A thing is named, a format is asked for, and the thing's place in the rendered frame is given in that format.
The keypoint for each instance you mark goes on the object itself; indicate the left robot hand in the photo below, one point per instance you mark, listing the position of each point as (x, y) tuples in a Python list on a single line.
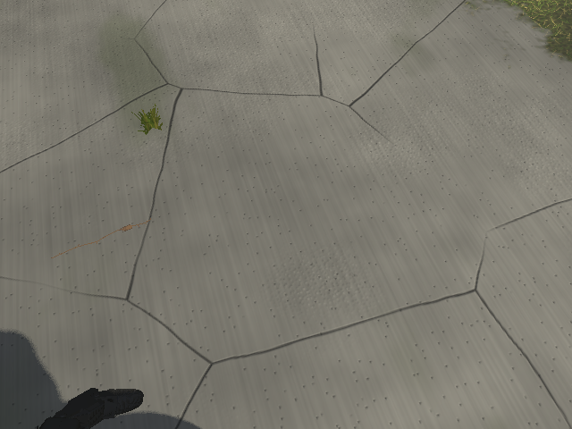
[(92, 406)]

